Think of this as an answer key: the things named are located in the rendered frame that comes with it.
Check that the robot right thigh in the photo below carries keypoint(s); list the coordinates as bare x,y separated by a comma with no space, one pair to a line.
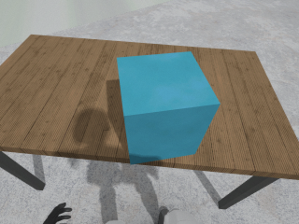
180,217

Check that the right robot foot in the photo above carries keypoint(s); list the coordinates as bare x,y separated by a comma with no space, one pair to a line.
162,215

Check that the left robot hand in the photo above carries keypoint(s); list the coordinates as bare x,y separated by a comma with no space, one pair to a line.
54,217

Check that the table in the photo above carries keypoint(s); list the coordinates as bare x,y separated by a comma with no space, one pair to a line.
61,97

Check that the carton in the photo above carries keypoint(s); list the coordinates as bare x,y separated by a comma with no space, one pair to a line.
167,105

